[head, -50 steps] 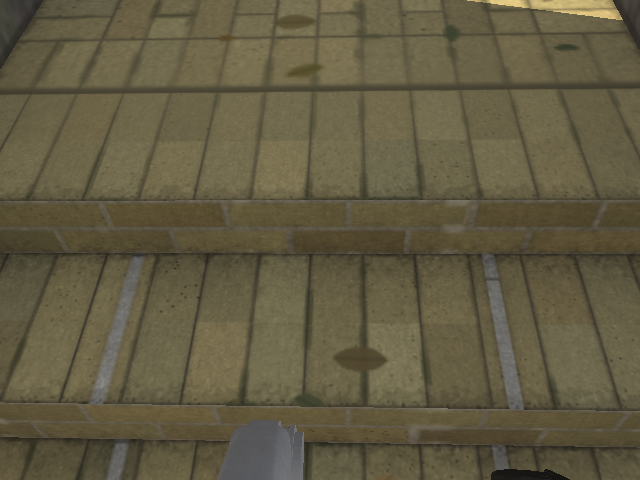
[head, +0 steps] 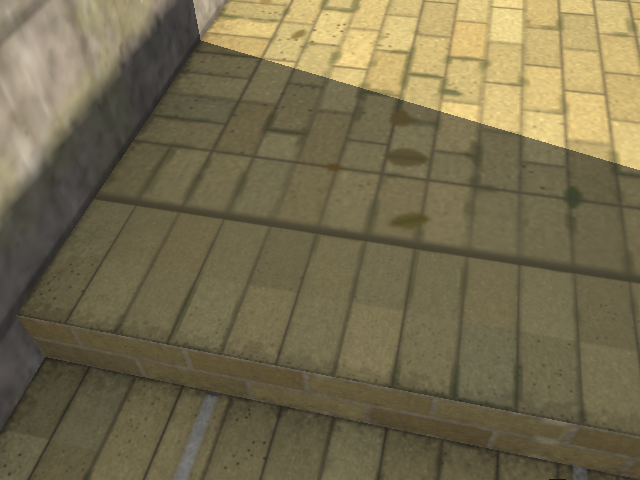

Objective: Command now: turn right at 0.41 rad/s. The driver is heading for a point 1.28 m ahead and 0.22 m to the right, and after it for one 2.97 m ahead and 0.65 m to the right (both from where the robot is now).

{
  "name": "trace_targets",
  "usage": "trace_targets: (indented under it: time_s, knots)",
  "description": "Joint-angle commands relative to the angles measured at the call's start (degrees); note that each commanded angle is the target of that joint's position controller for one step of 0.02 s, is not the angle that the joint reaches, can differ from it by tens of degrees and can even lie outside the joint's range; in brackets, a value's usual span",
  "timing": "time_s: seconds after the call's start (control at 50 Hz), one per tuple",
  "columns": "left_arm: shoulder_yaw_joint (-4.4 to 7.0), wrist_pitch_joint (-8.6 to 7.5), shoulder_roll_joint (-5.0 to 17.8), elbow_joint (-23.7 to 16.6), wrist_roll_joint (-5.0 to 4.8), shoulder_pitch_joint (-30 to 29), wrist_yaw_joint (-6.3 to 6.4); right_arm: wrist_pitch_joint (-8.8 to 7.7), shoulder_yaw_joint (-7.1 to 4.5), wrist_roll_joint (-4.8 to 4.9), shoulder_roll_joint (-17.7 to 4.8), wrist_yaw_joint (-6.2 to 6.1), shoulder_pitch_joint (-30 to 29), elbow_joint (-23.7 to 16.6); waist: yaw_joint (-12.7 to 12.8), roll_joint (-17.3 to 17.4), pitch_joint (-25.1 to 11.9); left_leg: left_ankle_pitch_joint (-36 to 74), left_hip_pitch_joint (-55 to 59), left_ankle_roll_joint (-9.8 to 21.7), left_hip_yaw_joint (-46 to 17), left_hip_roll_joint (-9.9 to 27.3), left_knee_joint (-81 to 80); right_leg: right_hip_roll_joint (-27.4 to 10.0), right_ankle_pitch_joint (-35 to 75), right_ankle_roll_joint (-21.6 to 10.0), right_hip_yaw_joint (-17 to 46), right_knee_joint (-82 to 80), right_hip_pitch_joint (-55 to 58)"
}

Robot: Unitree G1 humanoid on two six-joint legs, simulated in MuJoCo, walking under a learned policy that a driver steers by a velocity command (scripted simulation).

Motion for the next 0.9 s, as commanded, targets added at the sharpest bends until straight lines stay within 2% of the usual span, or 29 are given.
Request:
trace_targets:
  time_s: [0.02,0.06,0.1,0.16,0.18,0.2,0.22,0.24,0.26,0.28,0.32,0.34,0.38,0.44,0.48,0.5,0.52,0.58,0.62,0.66,0.68,0.7,0.72,0.74,0.76,0.78,0.82,0.86,0.9]
  knots:
    - [3.59,0.55,10.34,-5.46,-0.10,-0.23,1.34,-0.80,-0.66,0.21,-1.24,0.14,-4.73,-5.53,0.70,-8.77,-6.73,-2.09,-11.36,-1.19,-0.36,0.24,3.18,-13.68,28.85,-12.86,20.00,-7.94,15.28]
    - [3.58,1.59,9.94,-6.89,-0.28,-3.14,1.99,-0.35,-0.81,0.00,-1.28,-0.24,-0.02,-3.69,-0.65,-10.31,-7.13,1.47,-5.12,-1.18,1.24,-1.07,3.59,-12.21,28.13,-12.08,18.30,-7.95,7.92]
    - [3.37,2.12,9.50,-7.58,-0.83,-4.60,2.24,-0.28,-0.81,-0.01,-1.22,-0.48,1.47,-3.43,-1.32,-10.27,-6.77,4.19,-2.32,-0.39,2.37,-1.73,-1.69,-10.97,27.35,-10.97,17.97,-7.12,4.87]
    - [3.31,2.30,9.41,-7.83,-1.98,-5.79,2.09,-0.44,-1.09,0.28,-1.12,-0.79,4.17,-2.56,-3.17,-10.71,-6.49,15.44,6.25,2.27,4.17,-2.39,-20.24,-8.18,21.95,-8.59,17.57,-4.95,1.83]
    - [3.16,1.98,8.38,-7.69,-1.68,-5.79,1.72,-0.38,-1.99,-0.12,-3.30,-0.83,5.83,-2.25,-3.75,-8.68,-6.79,20.12,13.33,3.39,1.41,0.66,-23.50,-6.20,14.25,-6.74,16.34,-1.30,-3.66]
    - [2.30,1.53,4.14,-8.13,-1.09,-6.05,1.08,-0.18,-3.39,-1.54,-8.65,-1.27,7.73,-2.51,-3.82,5.91,-7.27,29.94,22.26,8.68,-12.89,13.40,-27.35,0.95,-5.89,-2.46,8.08,13.71,-17.23]
    - [2.90,0.95,6.12,-7.66,-1.33,-3.40,1.06,-0.62,-3.77,-4.46,-10.67,-1.40,5.56,-4.82,-2.78,16.46,-8.35,30.57,15.83,18.90,-28.97,26.84,-31.14,4.68,-23.51,1.55,2.54,32.62,-22.28]
    - [4.00,0.73,9.61,-5.98,-1.39,0.36,0.68,-1.19,-2.32,-4.54,-7.14,-1.45,2.62,-7.39,-1.44,11.04,-7.62,24.46,12.42,23.13,-30.83,27.00,-31.67,1.72,-20.34,4.35,4.30,47.44,-22.17]
    - [4.00,1.41,10.04,-4.89,-1.82,-0.72,0.51,-1.43,-1.14,-3.60,-3.90,-1.57,0.34,-7.77,-0.56,5.71,-3.42,17.08,9.79,20.94,-22.78,22.70,-29.69,0.42,-15.50,5.27,4.67,53.09,-25.34]
    - [3.63,2.16,8.77,-4.01,-1.54,-0.11,0.61,-1.44,-0.87,-2.59,-3.59,-1.92,-1.80,-8.18,0.22,4.50,-1.78,13.67,8.78,18.16,-18.12,18.49,-28.50,-0.27,-11.06,5.81,4.60,57.45,-27.05]
    - [2.87,2.30,7.76,-4.76,-0.99,-2.81,0.61,-1.29,-0.27,-1.27,-3.45,-3.02,-0.25,-7.61,-1.25,1.74,-0.07,15.96,10.35,17.09,-11.32,14.58,-27.17,0.10,-3.68,7.00,3.21,56.98,-29.74]
    - [2.52,2.06,7.22,-5.10,-0.98,-4.60,0.49,-1.24,-0.23,-1.37,-3.52,-3.51,1.65,-7.03,-2.58,2.17,-0.26,17.19,11.93,17.23,-9.19,13.99,-26.73,0.48,-0.36,7.38,1.45,55.47,-29.92]
    - [1.80,1.88,6.40,-5.84,-1.21,-6.70,0.51,-1.04,-0.43,-1.82,-4.07,-4.19,5.03,-6.61,-4.29,3.81,-1.35,19.24,16.13,18.45,-8.35,15.48,-27.03,-0.27,1.06,8.39,0.16,50.38,-31.26]
    - [0.97,2.19,5.38,-6.97,-1.14,-8.98,0.49,-0.59,-1.31,-1.77,-5.76,-4.30,6.90,-6.57,-5.61,5.97,-1.83,21.23,18.63,20.04,-7.61,18.63,-28.38,-2.67,-2.14,9.48,-1.62,41.83,-30.59]
    - [0.34,2.28,4.54,-7.29,-0.82,-9.71,0.12,-0.41,-1.89,-1.55,-7.04,-4.16,6.71,-6.48,-5.93,6.90,-1.98,20.78,17.35,20.33,-5.69,19.68,-29.10,-4.25,-3.43,9.11,-3.21,36.37,-27.24]
    - [0.55,2.52,4.93,-6.74,-0.83,-8.66,0.16,-0.77,-2.06,-2.22,-7.38,-3.98,5.60,-6.80,-5.65,7.32,-2.23,22.82,15.07,20.71,-4.94,20.95,-28.70,-4.96,-1.79,8.93,-3.86,38.28,-24.67]
    - [0.54,2.81,4.95,-5.81,-0.57,-6.19,0.23,-0.83,-1.86,-2.21,-6.87,-3.93,3.81,-6.91,-4.58,6.80,-3.04,25.08,12.29,20.69,-2.88,20.71,-28.18,-5.02,-1.38,8.52,-4.67,37.67,-20.54]
    - [0.23,3.02,4.44,-6.85,-0.76,-7.68,-0.22,-0.98,-2.24,-1.29,-8.29,-3.19,2.45,-5.78,-4.76,6.85,-2.24,26.38,9.07,18.94,2.28,20.24,-26.88,-5.22,-4.83,5.74,-7.01,26.26,-12.88]
    - [0.29,2.74,4.63,-6.89,-1.25,-8.12,-0.79,-0.54,-2.62,-0.98,-9.23,-2.46,3.97,-4.34,-5.76,7.39,-2.62,30.23,11.14,18.75,1.94,20.81,-25.43,-3.86,-7.68,3.80,-8.81,16.95,-9.27]
    - [0.79,2.27,4.80,-5.15,-1.63,-4.62,-1.51,0.30,-2.62,-0.06,-9.47,-1.77,4.14,-2.66,-4.14,7.72,-3.16,33.74,13.23,16.66,3.07,19.99,-21.80,-1.32,-2.17,0.85,-11.32,0.33,-2.49]
    - [1.21,2.18,5.47,-4.07,-1.45,-2.93,-1.72,0.39,-2.43,0.56,-9.11,-1.34,6.79,-0.74,-3.82,6.40,-3.01,33.33,12.98,14.77,4.39,18.24,-19.50,0.72,1.60,-0.69,-11.98,-7.93,2.49]
    - [2.24,1.91,8.44,-4.14,-1.32,-1.03,-1.82,-0.23,-1.93,0.25,-7.45,-0.57,7.95,0.32,-3.20,0.54,-4.39,27.28,7.42,11.10,8.12,15.22,-12.03,-2.21,11.26,-2.19,-5.43,-10.90,11.59]
    - [3.33,1.69,14.26,-5.24,-0.19,1.61,-1.20,-1.36,-0.13,-1.78,-2.85,0.50,5.42,-1.74,-2.62,-17.19,-7.06,1.11,-9.99,4.26,11.70,8.80,3.61,-16.29,41.95,-7.99,12.41,-8.08,25.05]
    - [1.68,0.66,9.40,-6.34,1.88,1.34,-1.19,-1.37,-0.16,-0.46,-3.59,0.20,4.02,-1.11,0.53,-16.25,-13.19,-6.20,-11.03,0.45,3.32,6.50,15.37,-24.31,33.85,-19.97,20.31,-10.83,18.79]
    - [0.74,-0.16,6.39,-7.04,2.18,-0.82,-1.61,-0.91,-1.20,1.36,-5.97,0.50,3.78,0.42,0.44,-10.91,-10.65,-4.39,-10.28,-1.22,0.32,7.19,21.86,-22.04,27.68,-20.68,17.79,-12.45,14.87]
    - [0.10,-0.48,4.76,-6.73,1.85,-4.04,-1.53,-0.42,-1.12,1.64,-4.92,0.82,3.47,0.85,-1.00,-9.30,-7.88,-2.23,-11.13,-1.78,-1.24,7.34,23.24,-19.12,23.10,-18.23,14.22,-12.56,12.05]
    - [-0.18,-0.68,4.60,-7.12,0.58,-7.93,-1.10,0.56,-1.40,-0.30,-4.70,0.19,4.38,1.22,-2.99,-6.20,-4.66,1.94,-9.85,-2.53,-2.34,7.19,24.11,-16.36,20.42,-14.58,10.53,-12.10,7.31]
    - [-0.77,-0.86,3.54,-6.74,0.89,-7.50,-0.41,0.48,-1.29,-0.63,-3.45,0.12,5.98,2.14,-3.57,-4.42,-4.61,6.58,-7.66,-2.63,-1.89,6.67,20.84,-14.48,22.03,-13.78,7.52,-11.68,6.75]
    - [-0.71,-0.79,3.15,-6.36,1.09,-7.13,-0.18,0.25,-0.49,-0.55,-1.24,0.08,5.98,2.63,-3.15,-5.81,-4.68,7.83,-3.76,-2.28,-0.75,7.12,8.92,-12.79,22.36,-12.56,4.93,-11.29,7.86]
